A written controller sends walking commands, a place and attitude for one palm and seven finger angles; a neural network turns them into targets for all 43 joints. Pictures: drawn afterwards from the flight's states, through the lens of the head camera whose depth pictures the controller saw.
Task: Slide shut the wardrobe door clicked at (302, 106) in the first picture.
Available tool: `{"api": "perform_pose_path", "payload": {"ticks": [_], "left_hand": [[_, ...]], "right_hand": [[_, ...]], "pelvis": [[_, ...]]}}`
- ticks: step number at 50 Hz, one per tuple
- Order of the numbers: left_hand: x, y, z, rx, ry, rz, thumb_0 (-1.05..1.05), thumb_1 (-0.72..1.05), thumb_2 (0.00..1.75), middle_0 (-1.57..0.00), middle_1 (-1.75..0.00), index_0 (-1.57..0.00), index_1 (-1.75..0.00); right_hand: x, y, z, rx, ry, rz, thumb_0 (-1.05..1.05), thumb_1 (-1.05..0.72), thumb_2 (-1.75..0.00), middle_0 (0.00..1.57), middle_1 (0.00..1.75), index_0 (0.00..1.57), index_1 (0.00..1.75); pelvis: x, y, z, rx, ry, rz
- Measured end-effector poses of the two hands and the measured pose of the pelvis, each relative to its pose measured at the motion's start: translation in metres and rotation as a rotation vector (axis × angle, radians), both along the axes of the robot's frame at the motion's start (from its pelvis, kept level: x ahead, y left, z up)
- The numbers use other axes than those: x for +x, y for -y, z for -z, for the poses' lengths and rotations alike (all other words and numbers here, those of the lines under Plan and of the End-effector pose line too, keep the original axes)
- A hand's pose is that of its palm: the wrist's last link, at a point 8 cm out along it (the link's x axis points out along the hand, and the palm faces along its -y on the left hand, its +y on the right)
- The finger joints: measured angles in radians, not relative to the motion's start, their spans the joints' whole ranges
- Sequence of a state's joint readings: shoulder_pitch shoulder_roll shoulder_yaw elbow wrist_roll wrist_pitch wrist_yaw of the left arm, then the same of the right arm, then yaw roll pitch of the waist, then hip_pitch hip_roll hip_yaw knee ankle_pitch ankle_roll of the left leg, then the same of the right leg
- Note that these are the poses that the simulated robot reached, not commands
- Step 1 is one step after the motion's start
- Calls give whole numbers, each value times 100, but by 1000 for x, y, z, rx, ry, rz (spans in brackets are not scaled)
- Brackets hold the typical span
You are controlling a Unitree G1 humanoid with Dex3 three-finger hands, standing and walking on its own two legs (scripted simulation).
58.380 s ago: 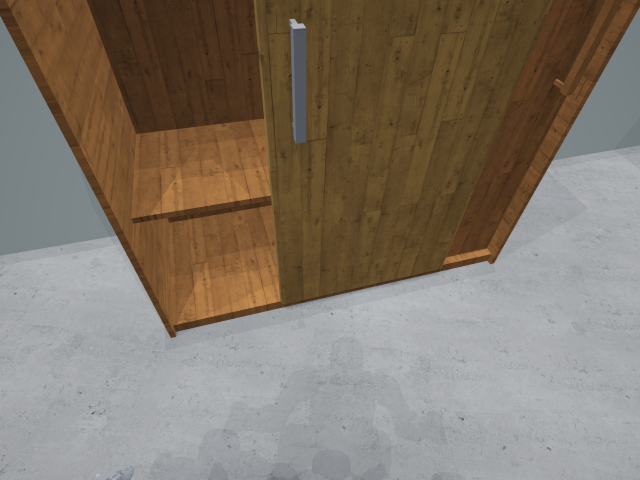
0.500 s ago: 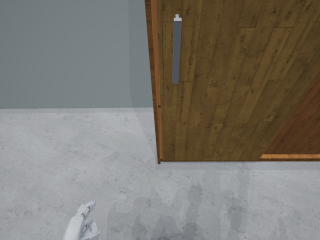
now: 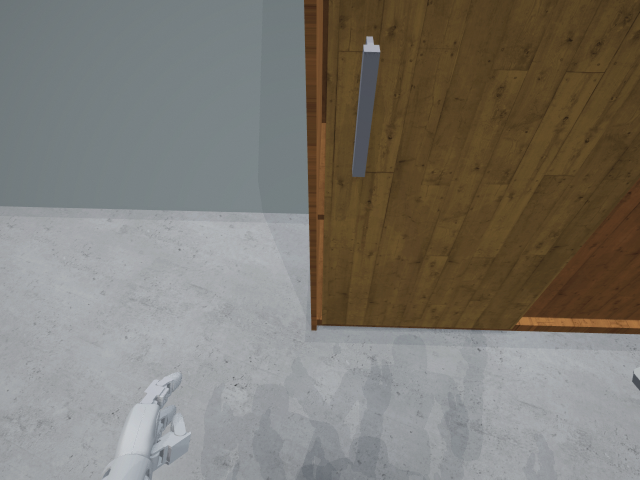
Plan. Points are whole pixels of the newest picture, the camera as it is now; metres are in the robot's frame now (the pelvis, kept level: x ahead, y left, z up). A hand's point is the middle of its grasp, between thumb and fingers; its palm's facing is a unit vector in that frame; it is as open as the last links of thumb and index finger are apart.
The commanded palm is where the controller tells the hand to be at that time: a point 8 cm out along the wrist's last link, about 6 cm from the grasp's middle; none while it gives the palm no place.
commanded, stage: let the arm hang, fingers relaxed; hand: right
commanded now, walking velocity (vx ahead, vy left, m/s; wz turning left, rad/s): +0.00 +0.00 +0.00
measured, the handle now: (363, 112) +0.66 -0.03 +0.11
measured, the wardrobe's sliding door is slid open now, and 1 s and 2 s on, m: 0.01 0.01 0.01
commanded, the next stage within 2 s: look to check the result in 1.12 s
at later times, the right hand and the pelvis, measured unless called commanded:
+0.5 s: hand out of the picture -0.04 -0.20 -0.17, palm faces +0.04 +0.98 -0.21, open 7.0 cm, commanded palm none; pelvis -0.04 -0.01 +0.00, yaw -2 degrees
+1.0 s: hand out of the picture -0.02 -0.19 -0.17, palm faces +0.03 +0.98 -0.18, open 7.3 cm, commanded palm none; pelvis -0.02 -0.02 +0.00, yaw +0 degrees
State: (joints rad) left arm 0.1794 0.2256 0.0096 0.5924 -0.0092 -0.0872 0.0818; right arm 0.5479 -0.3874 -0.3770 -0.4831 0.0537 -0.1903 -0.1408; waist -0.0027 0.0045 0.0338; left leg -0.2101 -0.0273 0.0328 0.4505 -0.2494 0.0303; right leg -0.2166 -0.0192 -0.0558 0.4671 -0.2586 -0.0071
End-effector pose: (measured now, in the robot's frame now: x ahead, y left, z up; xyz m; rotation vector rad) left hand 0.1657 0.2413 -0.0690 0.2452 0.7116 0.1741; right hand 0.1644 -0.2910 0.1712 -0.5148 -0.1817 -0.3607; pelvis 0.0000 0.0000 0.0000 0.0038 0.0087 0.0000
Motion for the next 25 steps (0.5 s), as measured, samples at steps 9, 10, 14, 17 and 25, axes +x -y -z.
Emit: {"api": "perform_pose_path", "payload": {"ticks": [9, 10, 14, 17, 25], "left_hand": [[-31, -6, 44, -62, -143, 46, 0, 90, 90, -20, -30, -20, -30], [-41, -5, 48, -62, -174, 37, 0, 90, 90, -20, -30, -20, -30], [-94, -1, 57, -52, -343, 3, 0, 91, 90, -20, -30, -20, -30], [-138, 4, 60, -43, -490, -18, 0, 91, 90, -20, -30, -20, -30], [-216, 20, 69, -82, -731, -78, 1, 91, 90, -20, -30, -20, -30]], "right_hand": [[-9, 0, 180, 228, -728, 38, 0, -90, -90, 20, 30, 20, 30], [-22, -7, 206, 273, -832, 47, 0, -90, -90, 20, 30, 20, 30], [-87, -48, 285, 452, -1162, 56, 1, -91, -90, 19, 29, 20, 30], [-133, -66, 312, 571, -1288, 113, -1, -95, -90, 20, 30, 20, 30], [-208, -40, 314, 557, -1484, 250, -2, -97, -90, 20, 30, 20, 30]], "pelvis": [[-20, 12, 10, -1, -16, 32], [-21, 12, 11, -3, -12, 31], [-27, 9, 10, -9, 8, 31], [-32, 7, 7, -1, 12, 35], [-38, 10, 1, 14, 3, 38]]}}
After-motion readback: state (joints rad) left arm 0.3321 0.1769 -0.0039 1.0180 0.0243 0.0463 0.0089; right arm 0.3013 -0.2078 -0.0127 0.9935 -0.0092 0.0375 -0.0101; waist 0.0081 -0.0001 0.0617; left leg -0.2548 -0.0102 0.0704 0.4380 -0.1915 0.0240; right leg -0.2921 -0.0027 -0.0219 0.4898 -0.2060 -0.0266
